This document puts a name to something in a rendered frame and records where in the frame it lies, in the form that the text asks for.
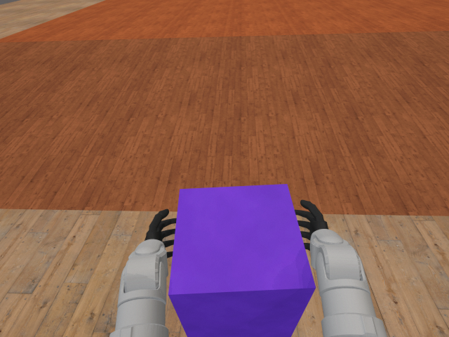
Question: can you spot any carton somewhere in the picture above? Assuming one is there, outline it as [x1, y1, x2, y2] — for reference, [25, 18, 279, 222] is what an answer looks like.
[168, 184, 316, 337]

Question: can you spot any right robot hand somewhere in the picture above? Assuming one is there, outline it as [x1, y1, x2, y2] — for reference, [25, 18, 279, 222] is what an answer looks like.
[295, 200, 328, 251]

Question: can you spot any robot left forearm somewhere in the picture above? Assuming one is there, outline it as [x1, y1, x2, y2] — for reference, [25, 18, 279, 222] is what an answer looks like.
[109, 239, 168, 337]

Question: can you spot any robot right forearm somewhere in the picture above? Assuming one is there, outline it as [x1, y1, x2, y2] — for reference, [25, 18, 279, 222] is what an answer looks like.
[310, 229, 387, 337]

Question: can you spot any left robot hand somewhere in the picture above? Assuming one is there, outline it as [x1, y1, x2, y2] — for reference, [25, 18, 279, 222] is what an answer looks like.
[145, 209, 177, 258]

